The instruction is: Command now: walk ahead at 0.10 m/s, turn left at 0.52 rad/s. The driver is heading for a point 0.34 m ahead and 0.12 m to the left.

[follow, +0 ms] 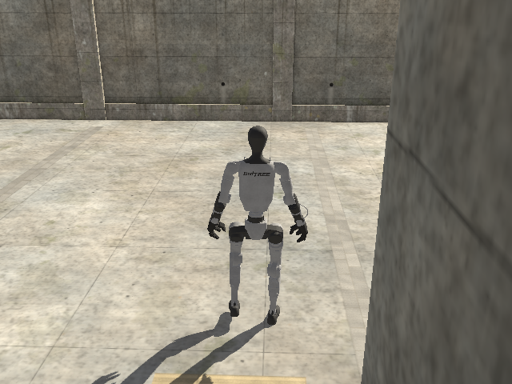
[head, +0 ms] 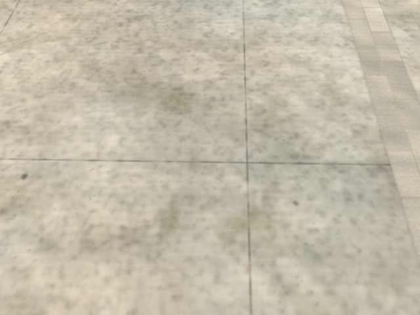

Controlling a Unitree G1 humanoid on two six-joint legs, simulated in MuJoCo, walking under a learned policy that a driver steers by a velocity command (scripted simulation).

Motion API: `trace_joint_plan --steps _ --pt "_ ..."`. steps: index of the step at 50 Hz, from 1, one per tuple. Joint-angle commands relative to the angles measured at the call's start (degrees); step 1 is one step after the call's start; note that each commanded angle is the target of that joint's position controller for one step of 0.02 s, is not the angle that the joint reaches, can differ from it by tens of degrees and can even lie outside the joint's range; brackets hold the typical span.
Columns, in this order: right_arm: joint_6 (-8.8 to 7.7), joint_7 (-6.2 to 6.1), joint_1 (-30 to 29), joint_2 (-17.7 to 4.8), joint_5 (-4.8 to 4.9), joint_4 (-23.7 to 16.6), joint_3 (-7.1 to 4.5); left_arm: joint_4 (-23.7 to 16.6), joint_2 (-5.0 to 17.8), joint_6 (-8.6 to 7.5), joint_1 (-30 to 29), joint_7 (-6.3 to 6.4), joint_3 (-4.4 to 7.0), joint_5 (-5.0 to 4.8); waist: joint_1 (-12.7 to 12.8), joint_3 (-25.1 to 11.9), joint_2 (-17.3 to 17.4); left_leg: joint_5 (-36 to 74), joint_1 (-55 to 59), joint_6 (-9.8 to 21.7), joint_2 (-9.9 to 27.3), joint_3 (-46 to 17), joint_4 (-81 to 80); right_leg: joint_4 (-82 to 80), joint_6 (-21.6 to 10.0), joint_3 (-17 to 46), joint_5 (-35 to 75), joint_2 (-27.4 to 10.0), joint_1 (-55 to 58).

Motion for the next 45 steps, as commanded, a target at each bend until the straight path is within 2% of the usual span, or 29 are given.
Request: trace_joint_plan --steps 1,6,8,9,10,11,12,13,14,15,16,17,20,23,26,30,31,32,33,34,35,36,37,38,39,40,41,43,45 --pt "0.41 0.85 3.8 -1.9 -0.2 -3.2 -0.47 -4.0 9.6 0.07 -4.5 1.14 2.12 -0.51 -1.6 -8.5 -8.3 6.0 7.9 0.4 1.7 -0.4 -6.4 -10.4 -10.9 6.6 9.7 -16.1 2.8" --pt "1.26 2.61 -1.3 -3.5 -0.19 -6.7 -1.11 -3.5 12.0 2.07 -2.9 1.01 2.9 -1.98 -0.2 -7.3 -8.7 2.5 10.1 2.3 0.1 2.4 -16.0 -6.8 -8.6 5.4 6.1 -18.2 8.5" --pt "1.39 2.99 0.3 -3.2 -0.07 -6.5 -1.31 -3.3 12.7 2.57 -3.0 0.6 3.26 -3.08 -1.5 -7.8 -7.9 4.3 15.2 4.4 -1.3 4.5 -23.3 -4.5 -6.2 4.7 -4.8 -17.9 8.0" --pt "1.33 2.79 2.4 -3.8 -0.16 -5.5 -1.79 -2.9 11.4 2.76 -2.1 0.34 3.06 -3.39 -2.0 -8.0 -6.9 4.8 20.0 6.0 -3.0 5.4 -26.5 -1.7 -4.4 3.6 -12.7 -16.3 5.5" --pt "1.08 2.26 7.4 -5.9 0.06 -3.7 -2.86 -2.3 8.7 2.98 -0.9 -0.05 2.44 -2.92 -3.3 -8.3 -3.1 3.7 27.0 8.3 -3.2 2.7 -30.6 6.0 -1.7 1.1 -20.2 -13.2 0.5" --pt "0.46 1.37 12.7 -12.0 0.32 -2.9 -4.51 -4.1 4.3 2.87 -3.5 -0.76 1.23 -1.26 -4.2 -7.1 12.5 7.5 34.9 14.2 9.5 -16.8 -36.7 28.7 3.0 -5.0 -28.6 -6.1 -14.1" --pt "-1.45 1.98 12.9 -16.2 -0.44 -4.6 -4.48 -7.7 4.6 1.61 -7.0 -0.99 1.47 -1.21 -3.8 -6.4 16.0 -6.2 37.5 23.8 16.7 -39.5 -43.5 40.6 4.3 5.0 -34.0 2.4 -31.2" --pt "-3.28 2.59 11.6 -12.6 -1.13 -5.2 -3.61 -8.5 8.5 0.36 -11.0 -1.35 2.31 -2.65 -5.3 -5.3 8.8 -11.8 37.0 23.2 16.2 -38.5 -47.1 44.2 2.8 11.8 -28.6 0.5 -35.0" --pt "-4.43 2.41 8.5 -10.5 -0.81 -5.8 -2.78 -8.5 10.0 -0.57 -10.6 -1.66 2.82 -3.44 -3.0 -3.7 8.0 -12.6 35.5 20.1 14.6 -33.9 -47.5 42.3 1.2 13.1 -21.1 -1.0 -35.3" --pt "-4.73 2.09 5.9 -8.7 -0.18 -6.6 -2.16 -6.6 10.4 -1.09 -8.5 -1.39 3.18 -2.63 -1.5 -3.6 5.1 -9.7 34.0 17.5 12.4 -29.3 -46.9 40.4 1.2 13.3 -15.8 -2.4 -32.9" --pt "-4.63 1.66 4.6 -7.5 0.27 -6.8 -1.67 -6.0 10.4 -1.52 -7.8 -1.17 3.34 -1.66 -0.8 -3.4 5.1 -6.4 32.4 16.1 10.7 -26.0 -47.4 36.4 1.6 13.5 -11.5 -2.7 -30.6" --pt "-4.72 1.21 4.8 -6.8 -0.08 -6.9 -1.31 -5.7 9.8 -1.83 -7.8 -1.3 3.34 -1.47 -0.4 -3.8 5.0 -2.6 31.5 15.3 9.2 -23.7 -47.9 34.0 2.0 13.3 -7.8 -2.3 -27.8" --pt "-5.44 0.41 7.7 -7.7 -0.33 -6.5 -1.55 -5.9 7.3 -2.45 -9.6 -1.7 2.77 -1.52 -1.2 -4.4 2.8 8.6 32.1 14.7 6.9 -18.8 -47.5 24.0 3.3 12.7 0.5 -0.2 -24.4" --pt "-5.48 0.15 9.5 -8.5 -0.03 -6.2 -1.91 -6.8 5.7 -2.58 -12.4 -2.16 1.96 -1.88 -2.4 -3.1 4.3 9.2 29.8 14.3 5.7 -17.1 -47.3 14.6 4.3 12.7 4.8 1.5 -20.4" --pt "-4.91 0.13 10.5 -8.3 -0.29 -5.3 -1.9 -7.8 5.1 -2.6 -14.2 -2.65 1.21 -1.75 -3.4 -1.6 5.8 22.9 28.2 13.1 5.0 -14.1 -43.6 9.3 4.5 11.4 6.4 2.5 -16.4" --pt "-3.82 -0.04 10.8 -7.8 -0.3 -5.0 -1.64 -7.8 7.5 -3.06 -11.6 -3.44 1.53 -1.52 -2.9 -4.0 6.5 31.7 30.6 11.2 6.1 -16.0 -37.0 6.4 2.2 11.0 5.4 3.3 -10.4" --pt "-3.69 -0.11 10.1 -7.5 -0.26 -5.2 -1.46 -7.3 8.2 -3.3 -9.8 -3.51 1.73 -1.3 -2.0 -4.5 6.9 33.1 31.4 10.6 5.9 -16.7 -35.0 4.9 1.4 10.6 5.4 3.6 -8.0" --pt "-3.64 -0.16 8.8 -7.0 -0.13 -5.4 -1.16 -6.3 8.8 -3.65 -6.5 -3.43 2.01 -0.78 0.0 -5.8 6.4 36.5 31.5 9.4 4.1 -16.0 -31.2 1.0 0.1 9.7 9.5 4.0 -2.9" --pt "-3.86 -0.14 9.0 -5.6 -0.5 -5.7 -0.69 -5.7 10.6 -4.02 -3.1 -3.19 2.45 0.21 1.3 -9.1 4.8 37.0 29.6 7.3 1.2 -14.6 -25.6 0.3 -1.9 11.9 20.3 0.9 5.4" --pt "-4.18 -0.19 9.9 -3.3 -1.88 -7.1 0.25 -5.4 14.4 -4.14 2.6 -2.97 3.03 1.41 2.3 -16.9 -3.3 22.0 20.4 4.5 -3.2 -12.2 -12.7 5.9 -6.2 20.8 41.8 -9.2 20.9" --pt "-4.34 -0.21 18.0 -1.0 -1.15 -6.4 1.0 -3.7 14.2 -3.03 6.0 -3.0 2.96 0.96 0.3 -24.3 -18.5 -17.8 8.1 1.0 -9.5 -9.9 4.3 5.4 -16.7 36.3 49.2 -21.0 33.2" --pt "-4.01 -0.08 19.0 -6.2 -0.3 -4.6 -0.08 -3.5 10.5 -2.4 6.0 -3.4 1.96 -1.32 0.8 -23.5 -13.4 -20.8 5.5 -0.1 -8.1 -13.5 10.5 2.1 -17.2 40.0 35.6 -20.6 29.5" --pt "-3.2 -0.18 14.2 -8.2 0.36 -5.0 -0.69 -4.2 8.8 -1.87 2.5 -3.4 1.37 -1.85 1.2 -16.4 -9.6 -18.1 2.1 -0.7 -6.2 -12.2 13.0 0.8 -14.7 34.2 26.2 -18.0 23.9" --pt "-2.28 -0.51 11.3 -7.5 0.09 -5.1 -0.54 -4.7 6.7 -1.41 -0.8 -3.34 0.42 -1.29 0.5 -13.1 -6.5 -15.2 2.7 -1.1 -4.1 -10.7 10.6 -0.9 -12.6 30.0 20.0 -15.2 18.0" --pt "-1.33 -0.8 9.4 -6.8 -0.52 -5.5 -0.52 -4.9 5.1 -1.04 -3.8 -3.29 -0.32 -0.93 -0.5 -9.9 -5.8 -12.9 4.8 -1.5 -2.1 -9.7 6.2 -2.8 -11.6 27.2 15.8 -13.4 11.7" --pt "-0.56 -0.89 9.4 -5.2 -0.69 -5.6 -0.21 -4.6 5.3 -0.59 -5.6 -3.17 -0.41 -0.45 -2.0 -8.2 -7.6 -11.1 9.2 -1.7 -0.8 -8.3 0.3 -4.8 -10.6 24.3 12.4 -11.3 6.1" --pt "-0.23 -0.97 9.5 -3.6 -0.76 -5.4 0.29 -4.3 6.1 -0.23 -6.5 -2.98 -0.14 -0.12 -2.3 -7.4 -9.5 -10.0 12.9 -1.9 -1.2 -6.1 -5.2 -5.9 -10.1 21.7 12.0 -9.3 2.8" --pt "-0.5 -1.08 8.9 -1.7 -0.93 -5.0 1.13 -3.7 7.4 0.14 -6.2 -2.42 0.2 -0.1 -1.8 -8.8 -10.6 -6.9 18.2 -1.8 -1.6 -4.1 -13.9 -5.7 -10.4 19.2 14.6 -8.4 2.0" --pt "-0.67 -0.91 9.1 -2.2 -0.8 -4.0 1.11 -3.2 8.1 0.58 -5.4 -1.94 0.25 -0.73 -2.1 -10.6 -9.6 1.7 22.8 -1.2 -2.1 -2.9 -21.2 -5.3 -10.1 18.9 11.3 -8.8 2.7"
